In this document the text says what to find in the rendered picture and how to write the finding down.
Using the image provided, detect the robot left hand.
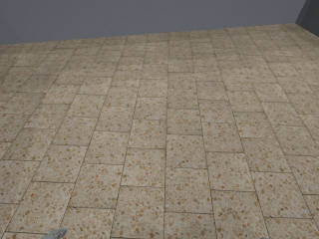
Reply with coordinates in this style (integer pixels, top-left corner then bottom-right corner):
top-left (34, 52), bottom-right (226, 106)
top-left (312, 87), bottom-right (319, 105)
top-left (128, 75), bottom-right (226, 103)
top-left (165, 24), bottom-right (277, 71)
top-left (41, 228), bottom-right (67, 239)

